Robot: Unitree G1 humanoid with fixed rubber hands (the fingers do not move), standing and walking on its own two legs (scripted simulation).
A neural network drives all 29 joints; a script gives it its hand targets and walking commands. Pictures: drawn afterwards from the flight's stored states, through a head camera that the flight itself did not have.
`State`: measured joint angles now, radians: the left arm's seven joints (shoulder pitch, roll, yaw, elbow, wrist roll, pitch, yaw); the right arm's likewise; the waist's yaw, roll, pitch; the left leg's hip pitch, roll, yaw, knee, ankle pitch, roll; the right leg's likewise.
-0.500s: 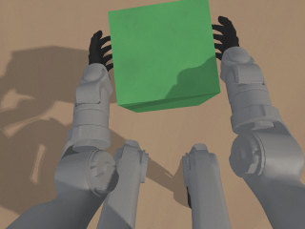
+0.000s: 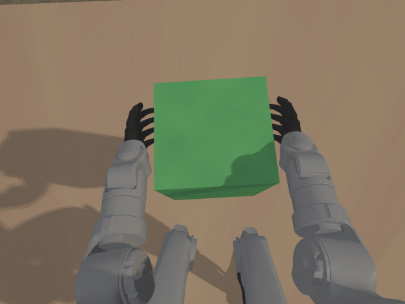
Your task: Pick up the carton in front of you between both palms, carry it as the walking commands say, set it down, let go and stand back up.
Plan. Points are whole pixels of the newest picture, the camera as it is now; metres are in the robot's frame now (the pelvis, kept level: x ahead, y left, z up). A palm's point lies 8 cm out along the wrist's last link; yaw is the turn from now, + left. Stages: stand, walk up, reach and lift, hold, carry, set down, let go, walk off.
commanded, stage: reach and lift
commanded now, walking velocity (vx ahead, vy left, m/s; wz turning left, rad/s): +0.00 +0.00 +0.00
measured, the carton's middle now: (212, 149) +0.45 +0.01 -0.12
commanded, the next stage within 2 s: hold in 1.92 s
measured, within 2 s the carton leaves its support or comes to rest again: neither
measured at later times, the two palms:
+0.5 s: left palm (99, 127) +0.39 +0.16 +0.11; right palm (330, 127) +0.40 -0.14 +0.11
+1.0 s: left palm (31, 100) +0.36 +0.16 +0.23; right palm out of the picture +0.36 -0.14 +0.23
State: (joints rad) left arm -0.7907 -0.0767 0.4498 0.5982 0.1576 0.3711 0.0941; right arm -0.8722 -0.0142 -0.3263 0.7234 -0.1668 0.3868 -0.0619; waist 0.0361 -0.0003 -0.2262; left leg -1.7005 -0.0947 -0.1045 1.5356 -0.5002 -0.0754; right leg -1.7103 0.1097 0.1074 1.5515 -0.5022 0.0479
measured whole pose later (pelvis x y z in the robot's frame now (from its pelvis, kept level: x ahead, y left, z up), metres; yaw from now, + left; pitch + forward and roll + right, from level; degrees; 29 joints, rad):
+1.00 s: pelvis +0.07 +0.01 +0.21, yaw +0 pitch -2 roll +0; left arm -0.28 -0.16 0.28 0.42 0.27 0.59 0.02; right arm -0.27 0.15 -0.26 0.42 -0.27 0.61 -0.03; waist 0.00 0.00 -0.07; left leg -0.21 -0.04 -0.15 0.50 -0.25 -0.02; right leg -0.21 0.05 0.15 0.49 -0.25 0.02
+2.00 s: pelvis +0.08 +0.01 +0.21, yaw +0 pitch -5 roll +0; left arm -0.24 -0.15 0.21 0.26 0.26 0.71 0.02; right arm -0.23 0.14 -0.20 0.26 -0.25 0.72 -0.03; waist 0.00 0.00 -0.02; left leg -0.09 -0.03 -0.14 0.39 -0.21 -0.02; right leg -0.09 0.04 0.14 0.38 -0.21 0.01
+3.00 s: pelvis +0.07 +0.01 +0.22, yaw +0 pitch -7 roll +0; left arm -0.25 -0.15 0.20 0.23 0.28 0.76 0.01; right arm -0.24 0.15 -0.19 0.24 -0.27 0.78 -0.02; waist 0.00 0.00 0.00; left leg -0.06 -0.03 -0.13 0.37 -0.20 -0.02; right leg -0.05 0.03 0.13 0.36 -0.20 0.01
